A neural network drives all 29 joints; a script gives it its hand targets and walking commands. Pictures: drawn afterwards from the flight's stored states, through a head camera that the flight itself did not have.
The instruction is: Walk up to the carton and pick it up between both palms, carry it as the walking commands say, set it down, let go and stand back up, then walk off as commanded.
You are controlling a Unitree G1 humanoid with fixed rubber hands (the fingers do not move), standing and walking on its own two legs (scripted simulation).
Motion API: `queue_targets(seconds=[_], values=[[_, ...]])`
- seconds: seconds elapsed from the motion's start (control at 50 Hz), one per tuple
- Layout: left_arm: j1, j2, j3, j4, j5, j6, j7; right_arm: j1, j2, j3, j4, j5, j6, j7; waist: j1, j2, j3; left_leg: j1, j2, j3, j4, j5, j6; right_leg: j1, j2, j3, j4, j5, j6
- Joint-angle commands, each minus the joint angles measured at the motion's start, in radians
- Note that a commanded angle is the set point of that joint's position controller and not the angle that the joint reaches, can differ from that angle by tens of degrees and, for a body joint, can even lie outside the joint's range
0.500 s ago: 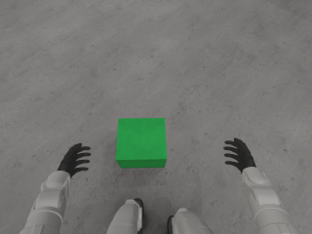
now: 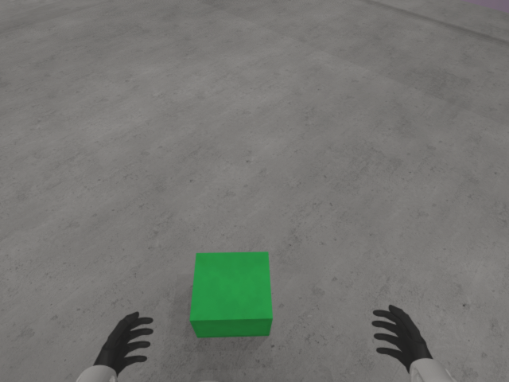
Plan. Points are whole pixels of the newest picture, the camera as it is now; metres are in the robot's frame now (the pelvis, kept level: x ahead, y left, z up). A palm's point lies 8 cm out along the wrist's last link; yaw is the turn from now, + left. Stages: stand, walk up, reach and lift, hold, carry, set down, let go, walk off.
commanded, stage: let go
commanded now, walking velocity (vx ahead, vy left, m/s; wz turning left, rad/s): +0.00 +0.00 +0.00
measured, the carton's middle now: (232, 294) +0.49 +0.08 -0.66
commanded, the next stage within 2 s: stand in 0.20 s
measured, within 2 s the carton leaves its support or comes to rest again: neither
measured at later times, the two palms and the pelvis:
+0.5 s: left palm (105, 362) +0.16 +0.25 -0.08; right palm (451, 362) +0.15 -0.29 -0.06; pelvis +0.01 +0.00 +0.00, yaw +0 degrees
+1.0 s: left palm (115, 337) +0.20 +0.25 -0.09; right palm (438, 321) +0.22 -0.30 -0.07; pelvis +0.06 -0.01 +0.00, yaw +0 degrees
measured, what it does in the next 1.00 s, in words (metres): shifts its weight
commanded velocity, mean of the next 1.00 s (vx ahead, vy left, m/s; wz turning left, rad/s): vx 0.00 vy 0.00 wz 0.00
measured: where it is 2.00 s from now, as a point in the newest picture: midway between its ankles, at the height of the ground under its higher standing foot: outside the picture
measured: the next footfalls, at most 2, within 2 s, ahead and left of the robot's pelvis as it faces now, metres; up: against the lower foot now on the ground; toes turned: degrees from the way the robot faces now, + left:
none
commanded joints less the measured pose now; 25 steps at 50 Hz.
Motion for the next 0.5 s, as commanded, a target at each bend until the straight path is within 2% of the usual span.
queue_targets(seconds=[0.0,0.02,0.04,0.06,0.08,0.1,0.12,0.14,0.16,0.18,0.2,0.22,0.24,0.26,0.28,0.3,0.32,0.34,0.36,0.38,0.4,0.42,0.44,0.46,0.48], values=[[-0.016,0.021,0.012,-0.104,0.031,0.003,0.025,-0.038,-0.139,-0.017,-0.177,-0.056,0.011,0.029,-0.026,0.052,-0.106,0.489,0.003,-0.028,-0.014,0.190,-0.031,-0.273,-0.028,-0.038,-0.207,0.142,0.004],[0.018,0.033,0.009,-0.097,0.038,0.007,0.028,0.012,-0.113,0.011,-0.150,-0.039,0.011,0.032,-0.027,0.062,-0.082,0.479,0.004,-0.042,-0.024,0.237,-0.031,-0.259,-0.030,-0.042,-0.190,0.169,0.008],[-0.021,0.014,0.018,-0.110,0.038,0.001,0.031,-0.044,-0.136,0.015,-0.190,-0.035,0.003,0.035,-0.005,0.090,-0.128,0.454,-0.006,-0.024,-0.004,0.236,-0.032,-0.241,-0.021,-0.035,-0.191,0.198,0.006],[-0.007,0.005,0.012,-0.101,0.034,0.008,0.029,-0.011,-0.134,-0.006,-0.156,-0.061,0.011,0.031,-0.037,0.087,-0.096,0.472,0.007,-0.030,-0.003,0.217,-0.035,-0.279,-0.034,-0.030,-0.205,0.162,-0.003],[-0.023,0.015,0.006,-0.096,0.040,0.007,0.030,-0.052,-0.121,0.003,-0.168,-0.050,0.011,0.029,-0.016,0.096,-0.074,0.427,0.008,-0.040,-0.004,0.197,-0.027,-0.255,-0.029,-0.034,-0.191,0.159,0.001],[-0.028,0.010,0.011,-0.064,0.033,0.015,0.026,-0.029,-0.130,-0.001,-0.155,-0.072,0.018,0.019,-0.043,-0.009,-0.034,0.414,0.005,-0.029,0.002,0.169,-0.028,-0.281,-0.040,-0.024,-0.213,0.141,0.002],[-0.020,0.013,0.018,-0.059,0.039,0.025,0.032,-0.054,-0.138,-0.012,-0.147,-0.074,0.029,0.018,-0.033,0.065,-0.017,0.414,0.006,-0.028,-0.001,0.156,-0.035,-0.283,-0.037,-0.024,-0.204,0.115,-0.010],[-0.003,-0.002,-0.004,-0.051,0.028,0.048,0.031,-0.014,-0.116,0.007,-0.104,-0.056,0.041,0.020,-0.038,0.032,0.021,0.437,0.013,-0.036,-0.028,0.101,-0.033,-0.311,-0.037,-0.040,-0.210,0.039,-0.010],[-0.027,0.015,0.004,-0.061,0.030,0.043,0.035,-0.035,-0.116,0.016,-0.120,-0.073,0.045,0.010,-0.005,0.051,0.019,0.396,0.004,-0.028,0.007,0.097,-0.031,-0.302,-0.052,-0.027,-0.208,0.047,-0.017],[-0.094,0.193,0.051,-0.047,0.090,-0.019,0.070,-0.040,-0.286,-0.043,0.028,-0.094,-0.011,-0.017,-0.040,-0.006,-0.077,0.099,0.075,-0.076,-0.041,-0.142,-0.049,-0.238,-0.072,0.045,-0.178,-0.097,0.014],[-0.063,0.195,0.063,-0.026,0.109,-0.051,0.089,-0.027,-0.279,-0.044,0.062,-0.084,-0.039,-0.022,-0.021,-0.046,-0.049,0.037,0.063,-0.096,-0.058,-0.313,-0.042,-0.234,-0.087,0.079,-0.178,-0.289,-0.011],[-0.051,0.204,0.072,-0.020,0.107,-0.071,0.093,-0.055,-0.304,-0.056,0.063,-0.101,-0.053,-0.025,-0.017,0.072,-0.015,-0.012,0.072,-0.110,-0.079,-0.412,-0.037,-0.274,-0.074,0.080,-0.139,-0.290,-0.010],[-0.039,0.190,0.072,-0.015,0.114,-0.083,0.095,-0.068,-0.287,-0.056,0.072,-0.103,-0.064,-0.024,-0.006,0.117,-0.042,-0.018,0.077,-0.128,-0.106,-0.461,-0.032,-0.262,-0.068,0.077,-0.111,-0.280,-0.011],[-0.025,0.192,0.067,-0.005,0.111,-0.085,0.096,-0.065,-0.285,-0.057,0.076,-0.103,-0.073,-0.028,-0.001,0.084,-0.010,-0.049,0.074,-0.144,-0.125,-0.454,-0.038,-0.262,-0.060,0.062,-0.117,-0.248,-0.005],[-0.035,0.168,0.059,0.008,0.110,-0.099,0.095,-0.078,-0.268,-0.043,0.097,-0.107,-0.088,-0.023,-0.001,0.094,-0.014,-0.043,0.083,-0.143,-0.129,-0.441,-0.038,-0.245,-0.060,0.074,-0.121,-0.248,-0.009],[-0.046,0.188,0.072,0.006,0.112,-0.107,0.096,-0.058,-0.268,-0.050,0.102,-0.105,-0.097,-0.026,-0.007,0.049,-0.002,-0.055,0.081,-0.139,-0.131,-0.432,-0.046,-0.265,-0.060,0.085,-0.131,-0.271,-0.011],[-0.029,0.169,0.067,0.009,0.116,-0.112,0.097,-0.067,-0.279,-0.058,0.124,-0.119,-0.098,-0.028,0.002,0.041,-0.055,0.009,0.076,-0.138,-0.122,-0.389,-0.036,-0.243,-0.054,0.054,-0.110,-0.216,-0.010],[-0.028,0.174,0.067,0.021,0.120,-0.112,0.100,-0.077,-0.283,-0.054,0.119,-0.118,-0.104,-0.029,-0.008,0.118,-0.074,0.037,0.079,-0.136,-0.118,-0.373,-0.032,-0.243,-0.052,0.048,-0.103,-0.185,-0.011],[-0.027,0.168,0.062,0.023,0.108,-0.121,0.102,-0.090,-0.285,-0.057,0.125,-0.115,-0.111,-0.031,0.005,0.081,-0.095,0.027,0.106,-0.162,-0.110,-0.351,-0.021,-0.223,-0.063,0.061,-0.104,-0.145,-0.030],[-0.017,0.184,0.064,0.035,0.111,-0.124,0.104,-0.098,-0.290,-0.054,0.128,-0.110,-0.109,-0.030,0.012,0.036,-0.113,0.024,0.090,-0.140,-0.094,-0.318,-0.028,-0.200,-0.076,0.068,-0.118,-0.145,-0.032],[-0.028,0.202,0.078,0.035,0.112,-0.132,0.104,-0.069,-0.279,-0.046,0.135,-0.104,-0.114,-0.027,-0.001,-0.009,-0.108,0.014,0.074,-0.114,-0.065,-0.296,-0.026,-0.202,-0.087,0.087,-0.143,-0.195,-0.034],[-0.026,0.191,0.074,0.034,0.113,-0.133,0.106,-0.092,-0.286,-0.047,0.136,-0.116,-0.115,-0.027,0.011,0.001,-0.080,0.012,0.066,-0.099,-0.025,-0.260,-0.023,-0.236,-0.103,0.125,-0.174,-0.224,-0.041],[-0.044,0.215,0.071,0.034,0.116,-0.135,0.107,-0.089,-0.275,-0.044,0.132,-0.115,-0.124,-0.030,-0.014,0.023,-0.108,0.038,0.049,-0.077,0.003,-0.201,-0.027,-0.245,-0.115,0.138,-0.187,-0.232,-0.042],[-0.049,0.223,0.079,0.041,0.112,-0.137,0.110,-0.071,-0.287,-0.048,0.147,-0.114,-0.131,-0.031,-0.014,0.028,-0.135,0.106,0.056,-0.074,-0.015,-0.143,-0.020,-0.223,-0.116,0.133,-0.176,-0.138,-0.038],[-0.058,0.226,0.080,0.044,0.107,-0.141,0.110,-0.045,-0.304,-0.042,0.165,-0.113,-0.129,-0.028,-0.015,0.001,-0.121,0.073,0.060,-0.078,-0.009,-0.054,-0.010,-0.181,-0.111,0.110,-0.148,0.005,-0.033]])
